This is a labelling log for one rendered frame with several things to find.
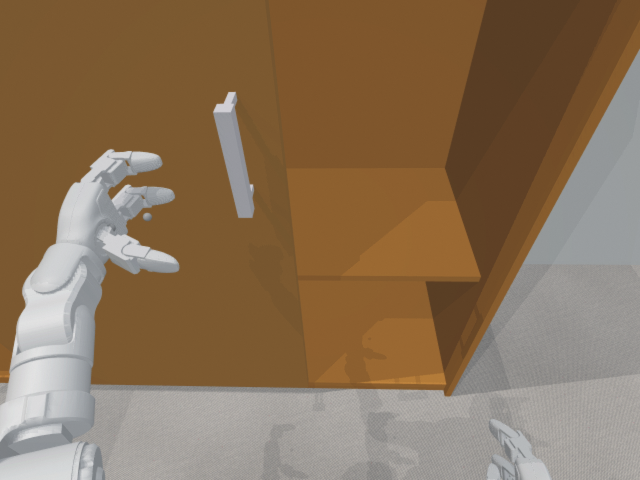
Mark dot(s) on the handle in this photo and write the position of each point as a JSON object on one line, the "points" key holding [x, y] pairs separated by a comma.
{"points": [[229, 135]]}

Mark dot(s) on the robot left upper arm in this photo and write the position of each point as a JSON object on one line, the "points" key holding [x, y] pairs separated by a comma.
{"points": [[74, 461]]}

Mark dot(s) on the right robot hand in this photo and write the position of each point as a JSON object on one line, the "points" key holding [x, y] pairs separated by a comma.
{"points": [[519, 451]]}

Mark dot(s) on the robot left forearm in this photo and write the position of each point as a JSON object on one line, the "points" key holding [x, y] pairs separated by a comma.
{"points": [[48, 400]]}

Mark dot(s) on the left robot hand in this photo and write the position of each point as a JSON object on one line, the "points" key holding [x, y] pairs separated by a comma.
{"points": [[87, 210]]}

